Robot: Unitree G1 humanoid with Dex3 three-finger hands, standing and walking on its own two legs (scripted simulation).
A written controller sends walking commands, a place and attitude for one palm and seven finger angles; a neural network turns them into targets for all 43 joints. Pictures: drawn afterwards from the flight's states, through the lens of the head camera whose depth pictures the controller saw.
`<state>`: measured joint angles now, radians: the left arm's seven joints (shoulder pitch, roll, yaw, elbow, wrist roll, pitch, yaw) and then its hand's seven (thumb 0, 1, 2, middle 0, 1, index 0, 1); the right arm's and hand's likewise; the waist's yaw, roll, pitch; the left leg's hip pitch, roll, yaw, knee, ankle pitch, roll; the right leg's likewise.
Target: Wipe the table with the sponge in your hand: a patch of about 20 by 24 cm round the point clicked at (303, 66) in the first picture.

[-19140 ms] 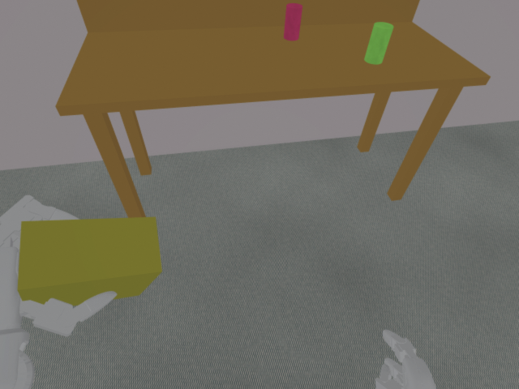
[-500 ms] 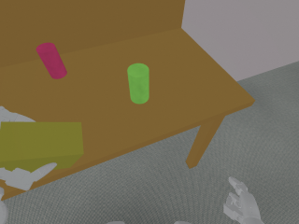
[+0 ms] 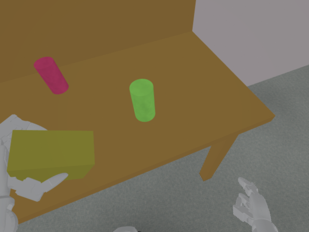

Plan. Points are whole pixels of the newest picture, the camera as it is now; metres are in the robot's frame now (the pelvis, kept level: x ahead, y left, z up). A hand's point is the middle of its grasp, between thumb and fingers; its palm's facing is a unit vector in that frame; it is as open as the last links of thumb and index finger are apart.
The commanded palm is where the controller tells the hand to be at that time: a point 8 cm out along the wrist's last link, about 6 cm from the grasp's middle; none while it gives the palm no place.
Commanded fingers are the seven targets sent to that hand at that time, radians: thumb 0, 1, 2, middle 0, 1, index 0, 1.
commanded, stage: come to a stop and stand still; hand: left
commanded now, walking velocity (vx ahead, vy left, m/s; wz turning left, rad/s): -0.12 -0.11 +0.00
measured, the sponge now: (66, 157) +0.23 +0.19 +0.13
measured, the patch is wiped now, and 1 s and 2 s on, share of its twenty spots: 0.00 0.00 0.00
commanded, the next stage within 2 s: look again from close up in 0.92 s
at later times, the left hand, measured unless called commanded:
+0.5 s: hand (14, 166) +0.20 +0.26 +0.16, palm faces +0.38 -0.85 -0.35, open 10.6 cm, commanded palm +0.14 +0.30 +0.18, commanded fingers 0.00 0.10 1.30 -1.20 -1.60 -1.20 -1.60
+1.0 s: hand (14, 157) +0.22 +0.27 +0.16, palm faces +0.37 -0.85 -0.38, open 10.6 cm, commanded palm +0.16 +0.31 +0.18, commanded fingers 0.00 0.10 1.30 -1.20 -1.60 -1.20 -1.60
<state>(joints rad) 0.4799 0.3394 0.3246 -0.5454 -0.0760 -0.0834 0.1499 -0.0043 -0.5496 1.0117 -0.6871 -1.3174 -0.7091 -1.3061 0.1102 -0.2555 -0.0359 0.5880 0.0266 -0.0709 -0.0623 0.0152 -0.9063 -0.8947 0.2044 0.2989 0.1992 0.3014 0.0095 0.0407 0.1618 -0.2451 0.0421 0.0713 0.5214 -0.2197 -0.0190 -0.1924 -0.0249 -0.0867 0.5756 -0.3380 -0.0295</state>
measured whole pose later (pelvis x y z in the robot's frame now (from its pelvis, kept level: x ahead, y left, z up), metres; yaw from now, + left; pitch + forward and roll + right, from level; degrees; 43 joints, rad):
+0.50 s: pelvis -0.02 +0.03 +0.01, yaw +0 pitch -2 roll -2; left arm 0.45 0.32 0.30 -0.50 -0.07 -0.05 0.15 0.00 -0.55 1.01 -0.69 -1.32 -0.71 -1.31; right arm 0.14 -0.21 0.04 0.60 0.01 -0.09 -0.07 0.01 -0.90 -0.89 0.21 0.30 0.20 0.30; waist 0.02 0.04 0.08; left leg -0.26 0.06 0.07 0.46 -0.17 0.01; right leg -0.15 0.00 -0.09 0.38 -0.20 0.00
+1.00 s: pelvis +0.00 +0.03 +0.01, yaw -1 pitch -1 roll -1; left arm 0.48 0.34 0.30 -0.52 -0.07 -0.08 0.15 0.00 -0.55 1.01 -0.69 -1.32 -0.71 -1.30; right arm 0.13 -0.21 0.03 0.59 0.01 -0.09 -0.06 0.02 -0.90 -0.89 0.21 0.30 0.20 0.30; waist 0.02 0.03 0.08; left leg -0.24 0.04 0.09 0.44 -0.19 0.02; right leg -0.14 -0.02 -0.07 0.38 -0.22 0.01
